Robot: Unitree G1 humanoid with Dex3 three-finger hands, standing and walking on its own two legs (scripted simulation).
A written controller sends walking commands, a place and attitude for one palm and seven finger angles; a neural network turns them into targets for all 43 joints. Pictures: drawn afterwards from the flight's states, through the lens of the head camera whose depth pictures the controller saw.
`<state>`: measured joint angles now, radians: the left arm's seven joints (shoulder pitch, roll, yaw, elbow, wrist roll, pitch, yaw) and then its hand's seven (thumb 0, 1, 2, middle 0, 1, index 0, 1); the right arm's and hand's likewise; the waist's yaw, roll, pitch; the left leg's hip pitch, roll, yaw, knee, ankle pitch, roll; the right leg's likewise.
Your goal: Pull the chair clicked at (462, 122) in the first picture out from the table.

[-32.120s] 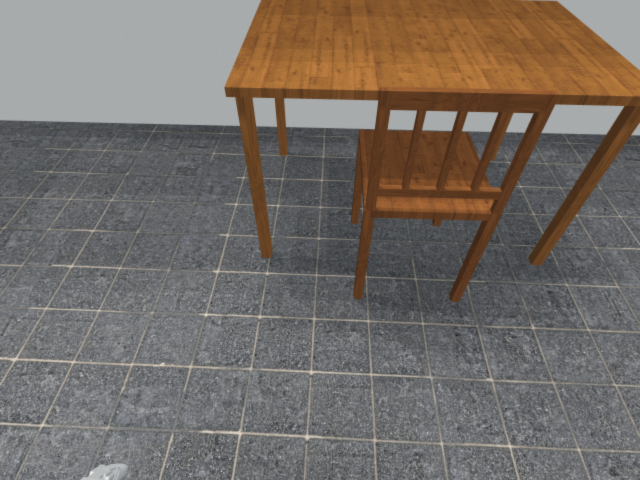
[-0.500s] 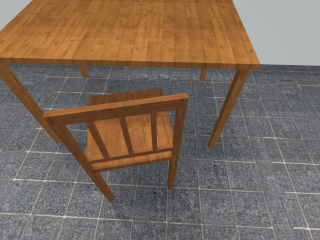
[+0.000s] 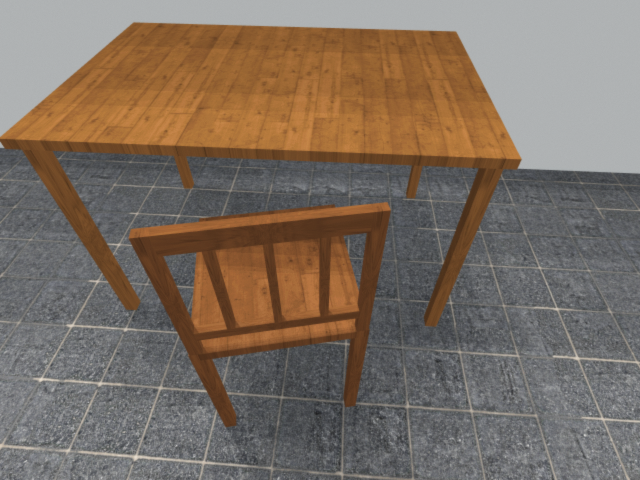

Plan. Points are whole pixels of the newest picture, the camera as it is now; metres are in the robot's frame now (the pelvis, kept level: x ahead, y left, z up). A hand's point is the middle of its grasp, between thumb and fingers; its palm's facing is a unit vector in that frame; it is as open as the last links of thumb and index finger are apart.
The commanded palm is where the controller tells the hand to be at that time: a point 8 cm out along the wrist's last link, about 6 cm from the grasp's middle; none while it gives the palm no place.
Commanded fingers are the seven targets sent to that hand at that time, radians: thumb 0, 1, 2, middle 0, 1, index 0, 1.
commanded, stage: look again from close up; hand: left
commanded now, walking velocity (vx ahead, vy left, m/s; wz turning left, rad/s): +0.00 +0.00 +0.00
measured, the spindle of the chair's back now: (273, 283) +0.47 +0.11 -0.10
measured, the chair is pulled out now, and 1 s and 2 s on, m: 0.16 0.16 0.16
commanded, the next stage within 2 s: none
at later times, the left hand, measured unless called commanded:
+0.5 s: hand out of the picture +0.00 +0.17 -0.17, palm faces +0.03 -0.98 -0.18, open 7.3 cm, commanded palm none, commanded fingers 0.00 0.90 0.90 -0.20 -0.30 -0.20 -0.30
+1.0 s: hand out of the picture +0.00 +0.16 -0.18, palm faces +0.03 -0.99 -0.17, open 7.3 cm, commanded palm none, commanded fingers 0.00 0.90 0.90 -0.20 -0.30 -0.20 -0.30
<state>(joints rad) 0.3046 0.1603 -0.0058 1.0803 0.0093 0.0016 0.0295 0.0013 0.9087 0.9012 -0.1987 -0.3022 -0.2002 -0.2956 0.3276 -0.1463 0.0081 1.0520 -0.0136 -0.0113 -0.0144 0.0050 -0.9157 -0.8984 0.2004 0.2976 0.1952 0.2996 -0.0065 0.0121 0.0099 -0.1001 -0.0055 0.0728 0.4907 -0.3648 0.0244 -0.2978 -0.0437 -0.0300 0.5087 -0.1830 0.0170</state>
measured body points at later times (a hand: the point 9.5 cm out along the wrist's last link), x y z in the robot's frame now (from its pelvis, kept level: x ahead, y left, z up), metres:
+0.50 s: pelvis +0.01 +0.00 +0.00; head +0.01 +0.00 +0.45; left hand +0.00 +0.22 -0.16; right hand -0.02 -0.20 -0.16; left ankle -0.06 +0.10 -0.73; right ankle +0.06 -0.13 -0.73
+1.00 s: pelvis +0.01 +0.00 +0.00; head +0.01 +0.01 +0.45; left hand +0.00 +0.22 -0.16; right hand -0.02 -0.20 -0.16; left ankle -0.06 +0.10 -0.73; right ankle +0.06 -0.13 -0.73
